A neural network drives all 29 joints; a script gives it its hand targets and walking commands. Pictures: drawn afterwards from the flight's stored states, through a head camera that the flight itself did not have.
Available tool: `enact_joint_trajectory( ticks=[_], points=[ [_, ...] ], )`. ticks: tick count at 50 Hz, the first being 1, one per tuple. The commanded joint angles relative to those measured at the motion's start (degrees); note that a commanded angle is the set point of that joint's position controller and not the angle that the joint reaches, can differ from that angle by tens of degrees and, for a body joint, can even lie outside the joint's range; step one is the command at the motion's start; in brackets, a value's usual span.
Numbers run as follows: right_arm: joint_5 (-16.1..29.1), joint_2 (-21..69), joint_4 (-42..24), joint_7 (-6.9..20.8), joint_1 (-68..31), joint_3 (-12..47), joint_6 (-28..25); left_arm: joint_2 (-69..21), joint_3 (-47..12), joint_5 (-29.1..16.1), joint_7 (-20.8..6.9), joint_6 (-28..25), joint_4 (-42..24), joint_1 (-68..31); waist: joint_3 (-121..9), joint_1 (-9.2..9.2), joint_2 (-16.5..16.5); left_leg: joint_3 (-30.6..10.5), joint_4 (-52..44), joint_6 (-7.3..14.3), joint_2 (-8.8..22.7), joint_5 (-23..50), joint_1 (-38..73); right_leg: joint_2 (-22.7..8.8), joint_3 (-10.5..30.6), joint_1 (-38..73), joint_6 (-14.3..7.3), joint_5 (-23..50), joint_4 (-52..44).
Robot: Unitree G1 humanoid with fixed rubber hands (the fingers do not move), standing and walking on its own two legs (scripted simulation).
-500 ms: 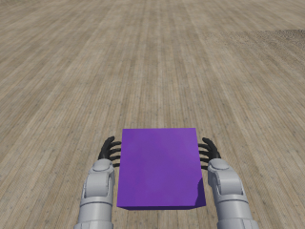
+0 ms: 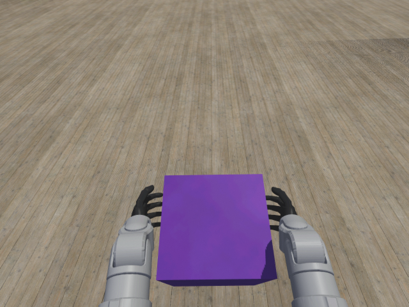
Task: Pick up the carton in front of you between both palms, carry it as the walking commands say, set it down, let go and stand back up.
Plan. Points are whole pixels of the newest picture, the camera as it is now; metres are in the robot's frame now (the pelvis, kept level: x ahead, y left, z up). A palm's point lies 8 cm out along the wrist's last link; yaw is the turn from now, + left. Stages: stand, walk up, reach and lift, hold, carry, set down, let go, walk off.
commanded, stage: carry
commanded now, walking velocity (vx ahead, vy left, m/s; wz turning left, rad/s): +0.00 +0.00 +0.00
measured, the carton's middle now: (213, 235) +0.31 +0.00 -0.06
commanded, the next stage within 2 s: hold in 0.44 s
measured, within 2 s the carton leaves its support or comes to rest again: neither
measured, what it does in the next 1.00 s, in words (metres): stands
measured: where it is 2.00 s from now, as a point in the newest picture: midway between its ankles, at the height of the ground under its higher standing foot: outside the picture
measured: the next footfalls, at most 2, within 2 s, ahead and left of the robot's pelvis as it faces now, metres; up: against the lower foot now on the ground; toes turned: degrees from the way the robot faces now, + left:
none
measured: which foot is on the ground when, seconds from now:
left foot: down 0.00-1.00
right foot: down 0.00-1.00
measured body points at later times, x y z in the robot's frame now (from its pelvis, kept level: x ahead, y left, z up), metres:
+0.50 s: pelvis -0.01 +0.01 +0.00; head -0.03 +0.01 +0.45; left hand +0.29 +0.16 +0.03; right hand +0.28 -0.14 +0.03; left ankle +0.01 +0.10 -0.73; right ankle +0.03 -0.12 -0.73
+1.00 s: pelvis -0.02 -0.03 +0.00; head -0.07 -0.04 +0.45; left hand +0.26 +0.17 +0.05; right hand +0.30 -0.13 +0.04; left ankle +0.01 +0.10 -0.73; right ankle +0.03 -0.13 -0.74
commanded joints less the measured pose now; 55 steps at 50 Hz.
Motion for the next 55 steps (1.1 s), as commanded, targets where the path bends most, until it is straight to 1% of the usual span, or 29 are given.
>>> enact_joint_trajectory(
  ticks=[1,22,23,24,25,26,27,28,30,32,35,39,44,50,52,55],
  points=[
    [16.5,53.24,-8.06,15.15,-31.49,31.96,-4.62,-54.77,-31.97,-15.42,-15.1,-1.83,-2.98,-24.99,-14.25,0.0,0.22,-7.05,-5.76,0.01,6.95,7.88,3.22,-5.3,6.04,6.27,-0.43,5.92,-3.8],
    [16.67,53.31,-8.37,15.22,-31.2,32.2,-4.6,-54.9,-32.4,-15.66,-15.11,-1.77,-3.52,-24.89,-14.48,0.01,0.23,-7.27,-5.93,0.26,6.92,8.03,2.93,-5.22,6.07,5.97,-0.08,5.68,-3.62],
    [15.68,54.77,-9.05,15.82,-26.24,31.2,-4.2,-56.48,-31.13,-15.24,-15.86,-1.92,-2.2,-21.76,-8.72,-1.28,2.12,-15.95,-8.02,0.15,-4.97,21.36,9.78,10.61,12.69,15.22,-1.55,12.94,-4.98],
    [15.69,53.81,-11.59,16.23,-27.31,31.23,-4.77,-56.39,-31.04,-13.98,-15.7,-2.73,-4.0,-21.34,-11.86,-0.63,2.99,-16.68,-7.96,-0.39,-4.18,23.45,14.47,9.47,13.86,14.54,-1.9,13.94,-5.56],
    [15.77,54.02,-10.98,16.32,-29.02,31.38,-4.96,-56.02,-30.52,-13.57,-15.5,-2.92,-3.58,-21.7,-12.35,0.19,2.05,-16.56,-7.46,-0.81,-4.34,24.92,15.75,9.62,14.16,14.93,-1.65,14.32,-6.19],
    [15.7,53.68,-10.33,16.17,-29.19,31.36,-5.02,-55.74,-30.37,-13.72,-15.24,-3.07,-3.55,-21.97,-12.07,0.7,1.49,-16.48,-7.63,-0.96,-4.51,24.25,15.87,9.76,14.36,15.95,-1.49,14.22,-6.55],
    [15.6,52.62,-10.59,16.46,-29.13,31.03,-5.02,-54.76,-29.36,-12.87,-14.9,-3.0,-2.94,-20.49,-10.6,1.03,2.2,-16.21,-8.5,-0.72,-4.74,21.29,19.39,9.61,14.2,12.69,-1.29,12.31,-6.79],
    [15.37,52.74,-10.24,16.45,-30.0,31.13,-5.19,-54.75,-29.47,-12.79,-14.84,-3.1,-2.95,-22.07,-9.78,0.59,1.39,-16.23,-8.68,-0.77,-4.82,19.17,18.18,9.81,14.07,13.3,-1.32,10.2,-7.29],
    [15.04,52.68,-8.97,16.26,-30.2,30.38,-5.24,-54.77,-29.66,-13.2,-15.05,-3.15,-2.8,-23.99,-7.98,0.18,1.61,-16.12,-9.26,-0.82,-4.68,15.42,16.6,9.72,14.16,14.08,-1.62,7.94,-7.5],
    [14.73,52.6,-8.37,16.53,-30.73,29.4,-5.22,-54.85,-29.55,-13.11,-15.48,-2.87,-2.26,-24.86,-6.26,-0.54,2.29,-15.93,-9.68,-0.84,-4.71,12.45,18.67,9.63,14.1,10.76,-1.74,5.25,-8.06],
    [14.54,53.75,-5.88,17.05,-32.93,28.68,-5.31,-55.84,-29.49,-13.48,-16.26,-2.74,-0.95,-27.63,-5.16,-0.64,1.9,-15.97,-10.12,-0.89,-4.67,6.03,17.33,9.1,14.46,10.43,-2.03,1.27,-8.54],
    [13.81,55.32,-2.33,17.52,-34.49,27.33,-5.23,-57.11,-28.93,-13.99,-17.42,-2.51,1.46,-29.97,-3.88,-0.99,0.65,-15.91,-10.15,-0.75,-4.75,1.72,15.41,8.5,14.72,10.5,-2.06,-1.56,-9.02],
    [13.53,56.74,0.44,18.03,-36.71,26.39,-5.11,-57.93,-27.33,-13.69,-18.39,-2.27,4.26,-31.49,-3.37,-0.63,-0.92,-15.32,-9.54,-0.46,-5.35,0.56,14.05,7.65,15.03,10.84,-1.92,-3.66,-9.94],
    [14.05,57.91,1.7,18.28,-39.42,26.33,-5.21,-58.05,-26.02,-13.02,-18.74,-2.46,5.57,-33.42,-3.89,0.07,-1.49,-14.67,-8.65,-0.23,-6.08,1.72,13.21,6.76,15.57,11.89,-1.57,-3.78,-10.64],
    [13.73,58.33,3.49,18.21,-40.95,25.36,-5.5,-57.52,-24.65,-12.21,-18.88,-2.95,6.81,-35.27,-3.4,0.4,-1.71,-14.4,-7.97,-0.09,-6.33,0.95,12.56,6.41,15.92,11.48,-1.51,-5.2,-10.65],
    [12.11,58.5,8.74,18.28,-44.07,21.87,-6.9,-57.17,-21.19,-10.22,-19.17,-4.46,10.99,-39.23,-2.06,0.45,-1.81,-14.04,-6.34,-0.02,-6.58,-1.33,11.06,5.99,16.47,9.35,-1.68,-9.14,-10.2]
  ],
)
